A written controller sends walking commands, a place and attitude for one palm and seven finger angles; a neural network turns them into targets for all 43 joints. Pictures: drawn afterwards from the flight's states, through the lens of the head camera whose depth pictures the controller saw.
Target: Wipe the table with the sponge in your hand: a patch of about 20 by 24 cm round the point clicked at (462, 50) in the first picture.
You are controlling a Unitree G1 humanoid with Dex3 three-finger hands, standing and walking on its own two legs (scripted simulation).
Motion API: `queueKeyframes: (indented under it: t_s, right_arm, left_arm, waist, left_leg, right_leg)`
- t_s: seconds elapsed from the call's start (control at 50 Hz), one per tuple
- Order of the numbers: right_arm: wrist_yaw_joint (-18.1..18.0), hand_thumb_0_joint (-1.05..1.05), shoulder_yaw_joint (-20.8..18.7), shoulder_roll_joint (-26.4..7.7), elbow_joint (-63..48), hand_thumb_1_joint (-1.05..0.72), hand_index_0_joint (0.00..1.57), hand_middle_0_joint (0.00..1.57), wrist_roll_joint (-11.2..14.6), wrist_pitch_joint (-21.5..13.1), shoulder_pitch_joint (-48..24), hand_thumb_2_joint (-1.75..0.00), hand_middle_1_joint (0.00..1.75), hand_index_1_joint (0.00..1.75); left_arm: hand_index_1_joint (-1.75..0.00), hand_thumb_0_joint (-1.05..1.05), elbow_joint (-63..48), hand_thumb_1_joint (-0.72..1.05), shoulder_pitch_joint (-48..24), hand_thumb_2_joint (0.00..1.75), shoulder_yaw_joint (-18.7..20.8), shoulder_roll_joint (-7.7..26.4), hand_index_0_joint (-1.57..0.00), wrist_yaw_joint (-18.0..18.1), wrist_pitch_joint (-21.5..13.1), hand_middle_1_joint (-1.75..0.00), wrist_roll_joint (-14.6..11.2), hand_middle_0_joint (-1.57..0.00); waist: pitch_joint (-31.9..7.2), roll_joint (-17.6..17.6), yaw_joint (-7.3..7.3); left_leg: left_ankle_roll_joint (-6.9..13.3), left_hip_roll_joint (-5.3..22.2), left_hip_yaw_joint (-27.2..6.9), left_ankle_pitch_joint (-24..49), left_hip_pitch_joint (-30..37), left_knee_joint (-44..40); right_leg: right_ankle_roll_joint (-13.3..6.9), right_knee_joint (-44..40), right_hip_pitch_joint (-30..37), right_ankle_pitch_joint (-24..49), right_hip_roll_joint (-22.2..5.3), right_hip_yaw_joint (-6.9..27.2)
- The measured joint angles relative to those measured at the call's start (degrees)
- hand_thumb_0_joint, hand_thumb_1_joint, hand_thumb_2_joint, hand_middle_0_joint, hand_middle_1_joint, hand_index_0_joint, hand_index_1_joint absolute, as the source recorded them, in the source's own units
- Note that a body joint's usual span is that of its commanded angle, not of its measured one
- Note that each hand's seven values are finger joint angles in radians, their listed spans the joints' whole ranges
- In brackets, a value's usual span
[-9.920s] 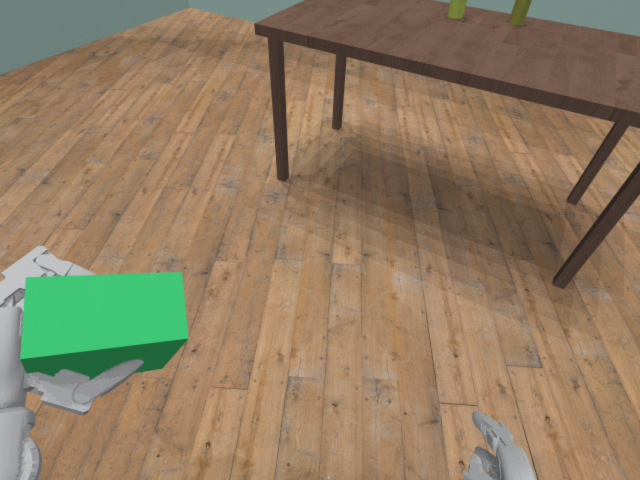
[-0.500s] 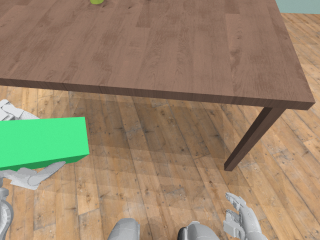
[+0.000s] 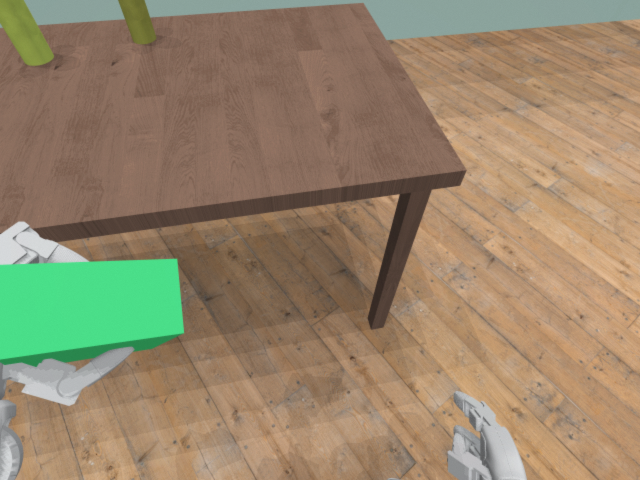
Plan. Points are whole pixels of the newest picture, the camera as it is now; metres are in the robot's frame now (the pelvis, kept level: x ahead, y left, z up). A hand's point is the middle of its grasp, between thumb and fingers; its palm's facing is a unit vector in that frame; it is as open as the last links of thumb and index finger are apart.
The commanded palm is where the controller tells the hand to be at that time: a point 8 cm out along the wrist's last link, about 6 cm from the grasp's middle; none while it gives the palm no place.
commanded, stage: turn to face it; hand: left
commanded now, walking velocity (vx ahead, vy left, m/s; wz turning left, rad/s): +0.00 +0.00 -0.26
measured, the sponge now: (117, 313) +0.23 +0.21 +0.15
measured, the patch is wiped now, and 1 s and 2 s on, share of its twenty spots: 0.00 0.00 0.00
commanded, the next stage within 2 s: take the last steps up to it in 0.12 s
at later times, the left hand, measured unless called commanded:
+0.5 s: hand (113, 323) +0.21 +0.20 +0.18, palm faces +0.32 -0.84 -0.43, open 10.0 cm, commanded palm +0.16 +0.24 +0.18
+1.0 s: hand (75, 285) +0.24 +0.25 +0.17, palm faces +0.37 -0.81 -0.45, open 10.0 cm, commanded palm +0.18 +0.28 +0.18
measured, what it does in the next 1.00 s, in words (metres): steps on the spot: right foot, then left foot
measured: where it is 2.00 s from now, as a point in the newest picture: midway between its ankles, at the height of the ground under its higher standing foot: outside the picture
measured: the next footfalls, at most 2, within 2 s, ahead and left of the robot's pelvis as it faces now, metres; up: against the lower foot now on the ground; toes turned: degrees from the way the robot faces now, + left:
right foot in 0.04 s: +0.03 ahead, -0.13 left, +0.00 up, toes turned -7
left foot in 0.40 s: +0.03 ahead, +0.08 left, +0.00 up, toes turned +0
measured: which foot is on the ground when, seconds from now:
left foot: down 0.00-0.06, up 0.08-0.38, down 0.40-0.64, up 0.66-0.88, down 0.90-1.00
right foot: up 0.00-0.02, down 0.04-0.92, up 0.94-1.00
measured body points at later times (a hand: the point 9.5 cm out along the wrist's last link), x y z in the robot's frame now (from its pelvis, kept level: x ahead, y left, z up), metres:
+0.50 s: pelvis -0.02 -0.03 +0.00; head -0.01 -0.02 +0.45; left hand +0.18 +0.24 +0.20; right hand +0.10 -0.30 -0.08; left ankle -0.01 +0.08 -0.73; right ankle -0.02 -0.12 -0.72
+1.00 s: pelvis +0.01 +0.01 +0.00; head +0.04 +0.01 +0.44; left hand +0.22 +0.29 +0.20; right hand +0.16 -0.24 -0.09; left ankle +0.05 +0.12 -0.73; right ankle -0.04 -0.11 -0.70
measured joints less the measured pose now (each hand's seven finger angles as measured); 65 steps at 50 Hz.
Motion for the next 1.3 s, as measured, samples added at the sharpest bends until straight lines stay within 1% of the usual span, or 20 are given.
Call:
queueKeyframes:
  t_s: [0.04,0.08,0.14,0.2,0.3,0.42,0.46,0.54,0.6,0.64,0.7,0.76,0.9,0.94,1.02,1.06,1.14,1.18,1.22,1.3]
  right_arm:
    - [0.28,0.01,0.87,1.08,-0.41,-0.9,0.2,0.21,-0.12,-0.88,0.23,-0.9,0.3,0.3]
    - [0.43,0.01,1.07,0.83,0.23,-0.9,0.2,0.21,-0.08,-0.94,-0.82,-0.9,0.3,0.3]
    - [0.22,0.02,0.77,0.02,2.16,-0.9,0.2,0.21,0.21,0.96,-3.04,-0.9,0.3,0.3]
    - [-0.34,0.02,-0.01,-1.21,3.03,-0.9,0.2,0.21,-0.1,2.79,-4.12,-0.9,0.3,0.3]
    - [-1.98,0.02,-1.97,-3.69,3.5,-0.9,0.2,0.2,-0.45,3.21,-3.04,-0.9,0.3,0.3]
    - [-3.69,0.02,-3.8,-5.69,3.89,-0.9,0.19,0.2,-0.62,1.53,0.09,-0.9,0.3,0.3]
    - [-4.21,0.02,-3.83,-5.06,4.08,-0.9,0.19,0.2,-0.63,1.04,0.85,-0.9,0.3,0.3]
    - [-4.33,0.02,-2.99,-3.25,4.18,-0.9,0.19,0.2,-0.86,-1.29,2.48,-0.9,0.3,0.3]
    - [-3.84,0.02,-1.61,-1.78,4.32,-0.9,0.19,0.2,-0.8,-2.56,2.83,-0.9,0.3,0.3]
    - [-3.57,0.02,-0.91,-1.25,4.79,-0.9,0.2,0.2,-0.91,-2.73,2.15,-0.9,0.3,0.3]
    - [-2.88,0.02,-0.92,-0.77,6.55,-0.9,0.2,0.2,-0.66,-1.71,1.29,-0.9,0.3,0.3]
    - [-2.56,0.02,-0.66,-1.06,7.53,-0.9,0.2,0.21,-0.82,-0.51,0.31,-0.9,0.3,0.3]
    - [-3.2,0.02,-2.08,-2.62,4.62,-0.9,0.2,0.21,-1.05,-0.16,0.34,-0.9,0.3,0.3]
    - [-3.59,0.02,-3.06,-2.49,4.43,-0.9,0.2,0.21,-0.73,-0.55,-0.39,-0.9,0.3,0.3]
    - [-3.7,0.02,-3.08,-1.1,4.87,-0.9,0.2,0.2,-0.45,-2.02,-1.33,-0.9,0.3,0.3]
    - [-3.43,0.02,-2.43,-0.42,4.94,-0.9,0.2,0.2,-0.25,-2.87,-1.36,-0.9,0.3,0.3]
    - [-3.18,0.02,-0.95,0.36,4.47,-0.9,0.2,0.2,-0.21,-3.69,-0.75,-0.9,0.3,0.3]
    - [-3.26,0.02,-0.57,0.09,4.42,-0.9,0.2,0.21,-0.36,-3.41,-0.48,-0.9,0.3,0.3]
    - [-3.0,0.01,-0.83,-0.53,5.59,-0.9,0.2,0.21,-0.39,-2.32,-0.77,-0.9,0.3,0.3]
    - [-2.46,0.02,-1.2,-1.81,7.52,-0.9,0.2,0.21,-0.59,-0.22,-1.12,-0.9,0.3,0.3]
  left_arm:
    - [-1.34,-0.01,-0.26,-0.49,-0.73,1.0,0.55,1.65,-0.76,-0.12,-0.39,-1.34,0.04,-0.75]
    - [-1.34,-0.01,0.47,-0.49,-2.48,1.0,0.74,1.95,-0.76,-0.32,-1.26,-1.34,0.31,-0.75]
    - [-1.34,-0.01,0.3,-0.49,-1.51,1.0,1.87,2.72,-0.76,-0.49,-1.56,-1.34,-0.66,-0.75]
    - [-1.34,-0.01,-1.34,-0.49,3.1,1.0,3.6,3.36,-0.76,-0.31,-1.8,-1.34,-1.31,-0.75]
    - [-1.34,-0.01,-2.88,-0.49,6.95,1.0,4.13,3.9,-0.76,0.17,-2.07,-1.34,-1.18,-0.75]
    - [-1.34,-0.01,-2.26,-0.49,4.4,1.0,1.59,2.76,-0.76,0.99,-1.47,-1.34,-0.36,-0.75]
    - [-1.34,-0.01,-0.34,-0.49,3.06,1.0,1.19,2.24,-0.76,1.0,-1.94,-1.34,-0.07,-0.75]
    - [-1.34,-0.01,3.86,-0.49,1.16,1.0,0.82,1.18,-0.76,1.04,-2.34,-1.34,0.53,-0.75]
    - [-1.34,-0.01,5.01,-0.49,0.75,1.0,0.77,0.78,-0.76,1.16,-2.46,-1.34,0.48,-0.74]
    - [-1.34,-0.01,5.85,-0.49,-0.11,1.0,0.36,0.14,-0.76,1.06,-2.9,-1.34,0.69,-0.74]
    - [-1.34,-0.01,7.39,-0.49,-1.93,1.0,-1.39,-1.01,-0.76,0.51,-2.99,-1.34,0.37,-0.74]
    - [-1.34,-0.01,7.49,-0.49,-1.88,1.0,-2.02,-2.04,-0.76,0.23,-3.36,-1.34,0.32,-0.75]
    - [-1.34,-0.01,1.67,-0.49,1.9,1.0,-0.09,0.01,-0.76,0.6,-3.99,-1.34,0.58,-0.75]
    - [-1.34,-0.01,0.92,-0.49,1.31,1.0,0.9,0.96,-0.76,0.86,-4.0,-1.34,0.32,-0.75]
    - [-1.34,-0.01,3.54,-0.49,-0.73,1.0,1.77,1.61,-0.76,0.84,-3.35,-1.34,0.19,-0.75]
    - [-1.34,-0.01,3.74,-0.49,-0.93,1.0,1.67,1.35,-0.76,0.82,-2.98,-1.34,-0.12,-0.75]
    - [-1.34,-0.01,2.51,-0.49,0.76,1.0,0.98,1.08,-0.76,0.62,-2.57,-1.34,-0.46,-0.75]
    - [-1.34,-0.01,2.49,-0.49,1.17,1.0,0.55,1.18,-0.76,0.37,-2.76,-1.34,-0.1,-0.75]
    - [-1.34,-0.01,3.51,-0.49,0.72,1.0,-0.17,0.68,-0.76,0.04,-2.94,-1.34,-0.07,-0.75]
    - [-1.34,-0.01,5.58,-0.49,0.39,1.0,-0.15,-0.77,-0.76,-0.12,-3.23,-1.34,-0.25,-0.75]
  waist:
    - [0.41,0.1,-0.44]
    - [1.94,2.15,-1.62]
    - [3.12,1.11,-3.29]
    - [3.35,-0.41,-4.57]
    - [1.84,-2.23,-4.31]
    - [-0.99,-2.63,-3.98]
    - [-1.88,-3.56,-3.21]
    - [-4.3,-2.06,-3.34]
    - [-5.18,-1.3,-2.85]
    - [-4.83,-0.17,-2.54]
    - [-4.54,0.0,-2.21]
    - [-3.45,-0.77,-2.12]
    - [-0.66,-2.31,-2.26]
    - [0.27,-3.34,-1.52]
    - [-0.19,-2.46,-1.69]
    - [-0.52,-1.87,-1.89]
    - [-1.23,-0.95,-2.18]
    - [-1.52,-0.03,-2.28]
    - [-1.59,0.87,-2.44]
    - [-1.11,-0.42,-2.47]
  left_leg:
    - [-1.17,1.27,0.39,-1.12,-1.28,2.67]
    - [-1.36,2.91,-1.46,-2.35,-3.59,7.3]
    - [-0.92,-1.98,-6.05,-10.1,-9.38,21.95]
    - [-0.92,-5.51,-6.68,-10.15,-12.67,28.94]
    - [0.3,-7.7,-5.16,-6.77,-10.6,17.41]
    - [3.71,-8.77,-5.06,2.14,-0.85,-3.92]
    - [4.6,-9.24,-4.45,3.33,-0.28,-3.34]
    - [4.89,-8.88,-5.58,2.63,-0.09,-3.18]
    - [4.31,-8.77,-5.84,1.7,-0.78,-1.53]
    - [4.08,-8.25,-6.11,0.19,-1.88,1.26]
    - [3.59,-9.24,-6.82,-5.69,-5.99,12.8]
    - [3.16,-9.28,-6.8,-5.55,-9.45,20.19]
    - [3.68,-7.51,-3.19,4.66,-2.75,-3.57]
    - [4.41,-8.35,-1.75,7.5,-2.64,-2.54]
    - [5.48,-8.36,-1.48,3.63,-2.64,-1.25]
    - [5.39,-8.3,-1.56,3.99,-2.05,-2.36]
    - [5.21,-8.57,-1.36,3.15,-1.64,-2.07]
    - [4.95,-8.46,-1.61,1.21,-2.66,0.99]
    - [4.11,-8.86,-3.3,-4.54,-5.33,8.81]
    - [2.16,-9.57,-5.81,-5.27,-11.86,25.63]
  right_leg:
    - [-0.45,-8.33,4.53,4.65,-0.41,-0.84]
    - [-3.27,-8.8,4.64,5.78,1.31,-1.91]
    - [-5.75,-7.55,2.75,5.17,1.11,-0.74]
    - [-6.17,-10.06,2.69,7.26,1.18,0.97]
    - [-6.34,-13.68,2.78,10.15,1.57,2.81]
    - [-5.49,-12.11,3.39,9.21,1.89,1.8]
    - [-4.65,-8.89,3.06,4.18,1.36,2.41]
    - [-3.21,-2.04,2.83,-2.4,0.74,1.13]
    - [-2.89,-9.59,6.7,0.23,-0.27,-0.04]
    - [-3.86,-10.92,7.0,6.17,-0.02,-0.61]
    - [-4.57,-9.43,6.86,4.29,-0.85,-1.11]
    - [-3.9,-11.98,8.36,5.03,-2.0,-0.89]
    - [-1.22,-10.88,9.18,3.62,-4.64,-0.47]
    - [-1.17,-4.37,6.91,-0.51,-5.75,1.18]
    - [-1.56,10.35,0.74,-7.52,-3.77,1.57]
    - [-1.39,9.05,-0.09,-6.44,-3.21,0.14]
    - [-1.45,-3.58,2.6,-1.64,-2.26,-2.79]
    - [-3.36,-8.73,4.3,5.05,-1.84,-3.57]
    - [-5.23,-7.27,4.18,5.22,-2.0,-4.06]
    - [-4.71,-10.0,6.38,4.92,-3.48,-3.64]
